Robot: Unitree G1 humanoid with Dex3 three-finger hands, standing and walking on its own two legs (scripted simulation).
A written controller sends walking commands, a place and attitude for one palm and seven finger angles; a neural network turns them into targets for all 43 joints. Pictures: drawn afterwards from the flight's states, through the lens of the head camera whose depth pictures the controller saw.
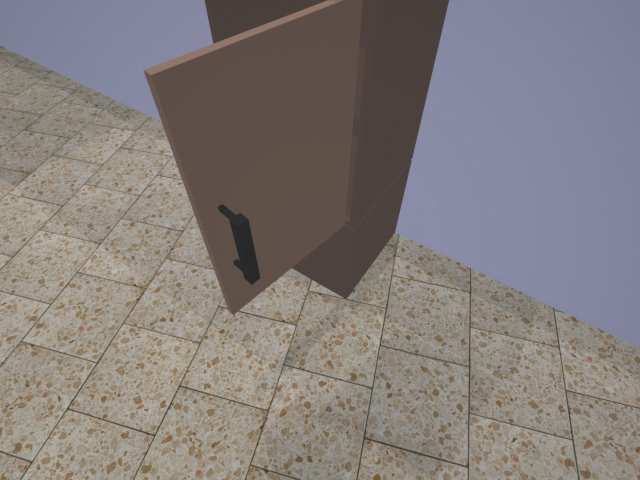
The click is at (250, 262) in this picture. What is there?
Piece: cupboard door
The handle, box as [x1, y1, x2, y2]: [218, 204, 259, 284]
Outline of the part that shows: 222,204 218,206 218,208 230,219 229,220 240,259 239,261 237,259 233,261 234,264 243,272 244,278 251,284 259,278 259,274 248,219 240,213 236,215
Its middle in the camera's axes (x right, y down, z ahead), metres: -0.16 +0.01 +0.74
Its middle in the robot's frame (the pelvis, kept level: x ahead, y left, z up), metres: +0.53 +0.18 -0.10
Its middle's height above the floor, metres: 0.68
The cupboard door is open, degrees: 80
